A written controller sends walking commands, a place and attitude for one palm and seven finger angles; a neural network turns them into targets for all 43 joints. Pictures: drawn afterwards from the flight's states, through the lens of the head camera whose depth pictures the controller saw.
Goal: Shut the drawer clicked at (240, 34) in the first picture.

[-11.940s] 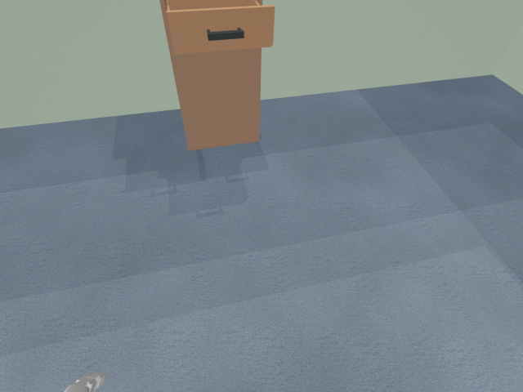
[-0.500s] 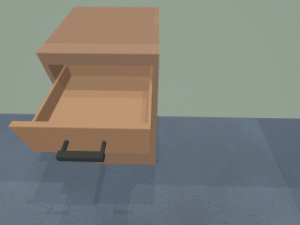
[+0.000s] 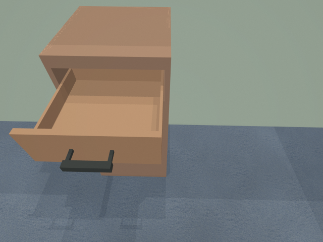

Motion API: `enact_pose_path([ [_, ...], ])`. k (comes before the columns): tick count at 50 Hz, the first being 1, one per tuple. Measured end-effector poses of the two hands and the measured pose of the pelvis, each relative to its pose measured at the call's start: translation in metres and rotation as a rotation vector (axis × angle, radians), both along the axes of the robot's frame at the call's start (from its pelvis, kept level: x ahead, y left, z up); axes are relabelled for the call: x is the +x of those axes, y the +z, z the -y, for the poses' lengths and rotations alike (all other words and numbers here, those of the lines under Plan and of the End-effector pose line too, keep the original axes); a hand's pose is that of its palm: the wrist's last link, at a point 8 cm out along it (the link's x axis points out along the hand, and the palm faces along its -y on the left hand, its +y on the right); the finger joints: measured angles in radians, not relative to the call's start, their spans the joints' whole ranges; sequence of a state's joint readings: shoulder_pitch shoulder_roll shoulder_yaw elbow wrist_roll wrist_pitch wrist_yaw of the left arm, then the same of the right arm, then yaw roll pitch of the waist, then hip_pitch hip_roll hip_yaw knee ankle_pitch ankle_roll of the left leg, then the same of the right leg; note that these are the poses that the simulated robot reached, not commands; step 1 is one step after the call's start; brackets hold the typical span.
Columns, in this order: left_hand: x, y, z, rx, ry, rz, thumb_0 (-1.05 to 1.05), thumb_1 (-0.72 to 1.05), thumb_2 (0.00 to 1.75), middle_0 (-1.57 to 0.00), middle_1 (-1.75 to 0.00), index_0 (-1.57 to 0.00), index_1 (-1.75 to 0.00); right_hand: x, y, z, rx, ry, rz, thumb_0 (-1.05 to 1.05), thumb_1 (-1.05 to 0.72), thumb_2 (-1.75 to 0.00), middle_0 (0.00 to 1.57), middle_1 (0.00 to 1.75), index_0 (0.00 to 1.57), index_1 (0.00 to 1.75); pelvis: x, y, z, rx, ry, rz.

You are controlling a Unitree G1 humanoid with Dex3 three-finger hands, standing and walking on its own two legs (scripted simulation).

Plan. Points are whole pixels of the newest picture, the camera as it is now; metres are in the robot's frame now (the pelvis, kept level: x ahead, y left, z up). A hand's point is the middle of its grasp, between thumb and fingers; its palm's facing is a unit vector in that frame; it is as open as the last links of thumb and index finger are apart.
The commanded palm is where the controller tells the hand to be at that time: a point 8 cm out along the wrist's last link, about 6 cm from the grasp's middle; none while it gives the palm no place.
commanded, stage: raise the hand and make a fist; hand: left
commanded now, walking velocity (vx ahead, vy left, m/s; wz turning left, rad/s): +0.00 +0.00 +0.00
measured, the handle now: (89, 159) +0.32 +0.22 +0.00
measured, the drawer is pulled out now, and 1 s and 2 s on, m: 0.29 0.28 0.28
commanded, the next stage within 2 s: bring the fist close to the handle in 1.90 s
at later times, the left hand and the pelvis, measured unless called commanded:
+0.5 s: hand out of the picture +0.10 +0.18 -0.02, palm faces +0.12 -0.99 -0.03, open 5.6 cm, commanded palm +0.09 +0.23 -0.01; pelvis -0.04 +0.01 -0.07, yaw +4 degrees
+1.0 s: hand (75, 227) +0.15 +0.19 +0.04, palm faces +0.08 -1.00 -0.05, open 3.3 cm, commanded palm +0.10 +0.24 +0.05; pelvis -0.02 +0.03 -0.06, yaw +4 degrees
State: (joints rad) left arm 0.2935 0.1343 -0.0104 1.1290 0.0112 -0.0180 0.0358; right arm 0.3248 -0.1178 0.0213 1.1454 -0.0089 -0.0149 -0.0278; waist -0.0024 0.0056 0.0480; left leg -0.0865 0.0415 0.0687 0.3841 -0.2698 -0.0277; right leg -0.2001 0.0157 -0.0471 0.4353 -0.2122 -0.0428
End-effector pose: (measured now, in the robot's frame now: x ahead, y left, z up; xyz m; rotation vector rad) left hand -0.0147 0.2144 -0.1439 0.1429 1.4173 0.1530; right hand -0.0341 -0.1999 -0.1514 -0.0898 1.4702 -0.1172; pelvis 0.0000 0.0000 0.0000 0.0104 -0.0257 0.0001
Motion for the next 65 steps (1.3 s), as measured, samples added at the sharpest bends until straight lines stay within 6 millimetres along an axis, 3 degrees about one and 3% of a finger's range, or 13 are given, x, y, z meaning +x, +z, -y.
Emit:
enact_pose_path([
  [2,0.005,0.004,-0.004,0.016,0.034,0.037,0.02,0.93,0.9,-0.2,-0.3,-0.2,-0.3,0.004,0.0,0.001,-0.004,-0.001,0.031,0.0,-0.91,-0.89,0.2,0.3,0.2,0.3,-0.003,-0.002,-0.001,-0.008,-0.002,-0.005],
  [5,0.055,0.047,-0.028,0.119,0.082,0.39,0.05,0.97,0.89,-0.22,-0.31,-0.21,-0.31,0.032,0.005,0.012,-0.061,0.011,0.242,0.01,-0.92,-0.89,0.2,0.3,0.2,0.3,-0.004,-0.004,-0.005,-0.005,0.01,-0.005],
  [8,0.114,0.101,-0.034,0.142,0.08,0.75,0.05,0.97,0.89,-0.24,-0.34,-0.23,-0.34,0.074,0.012,0.028,-0.102,0.031,0.46,0.01,-0.92,-0.89,0.2,0.3,0.2,0.3,-0.008,-0.007,-0.011,-0.003,0.039,-0.011],
  [12,0.174,0.154,-0.017,0.04,0.001,1.183,0.04,0.95,0.9,-0.29,-0.4,-0.28,-0.4,0.14,0.042,0.044,-0.158,0.078,0.766,0.02,-0.92,-0.89,0.2,0.3,0.2,0.3,-0.018,-0.018,-0.013,0.003,0.041,-0.061],
  [18,0.128,0.12,-0.001,-0.151,-0.047,1.321,0.01,0.92,0.9,-0.39,-0.51,-0.34,-0.5,0.215,0.093,0.044,-0.196,0.229,1.055,0.01,-0.92,-0.9,0.2,0.3,0.2,0.3,-0.026,-0.043,-0.011,0.004,0.03,-0.135],
  [23,0.092,0.116,-0.01,-0.083,-0.093,1.359,0.02,0.91,0.9,-0.5,-0.61,-0.47,-0.61,0.252,0.092,0.018,-0.166,0.356,1.131,0.01,-0.91,-0.9,0.2,0.3,0.2,0.3,-0.033,-0.067,-0.012,-0.02,0.06,-0.163],
  [28,0.104,0.144,-0.023,-0.013,-0.075,1.49,0.02,0.9,0.9,-0.6,-0.72,-0.58,-0.72,0.25,0.061,-0.025,-0.045,0.374,1.095,0.01,-0.91,-0.9,0.2,0.3,0.2,0.3,-0.039,-0.076,-0.014,-0.047,0.086,-0.174],
  [33,0.138,0.159,-0.007,-0.122,-0.193,1.468,0.02,0.9,0.9,-0.69,-0.83,-0.68,-0.83,0.215,0.032,-0.051,0.052,0.301,0.975,0.01,-0.91,-0.89,0.2,0.3,0.21,0.3,-0.039,-0.072,-0.019,-0.051,0.082,-0.177],
  [37,0.149,0.154,-0.002,-0.174,-0.216,1.334,0.02,0.9,0.9,-0.77,-0.92,-0.77,-0.92,0.184,0.022,-0.048,0.049,0.202,0.87,0.01,-0.9,-0.89,0.21,0.3,0.21,0.3,-0.033,-0.063,-0.023,-0.038,0.063,-0.174],
  [43,0.14,0.166,-0.025,-0.055,-0.094,1.315,0.02,0.9,0.9,-0.89,-1.04,-0.89,-1.05,0.163,0.023,-0.019,-0.041,0.154,0.797,0.01,-0.9,-0.89,0.21,0.3,0.21,0.3,-0.024,-0.056,-0.025,-0.031,0.05,-0.166],
  [47,0.134,0.181,-0.032,-0.005,-0.092,1.386,0.02,0.9,0.9,-0.97,-1.13,-0.96,-1.14,0.17,0.029,-0.002,-0.092,0.188,0.808,0.01,-0.91,-0.89,0.21,0.3,0.21,0.3,-0.02,-0.056,-0.027,-0.039,0.059,-0.166],
  [52,0.138,0.189,-0.018,-0.073,-0.152,1.415,0.02,0.9,0.9,-1.07,-1.24,-1.06,-1.24,0.193,0.043,0.004,-0.119,0.203,0.889,0.01,-0.91,-0.9,0.2,0.3,0.2,0.3,-0.015,-0.055,-0.029,-0.044,0.064,-0.161],
  [65,0.144,0.225,-0.031,0.0,-0.127,1.454,0.02,0.9,0.9,-1.32,-1.51,-1.32,-1.51,0.244,0.072,-0.035,-0.005,0.229,1.043,0.01,-0.91,-0.9,0.2,0.3,0.2,0.3,0.002,-0.041,-0.027,-0.043,0.069,-0.113],
])
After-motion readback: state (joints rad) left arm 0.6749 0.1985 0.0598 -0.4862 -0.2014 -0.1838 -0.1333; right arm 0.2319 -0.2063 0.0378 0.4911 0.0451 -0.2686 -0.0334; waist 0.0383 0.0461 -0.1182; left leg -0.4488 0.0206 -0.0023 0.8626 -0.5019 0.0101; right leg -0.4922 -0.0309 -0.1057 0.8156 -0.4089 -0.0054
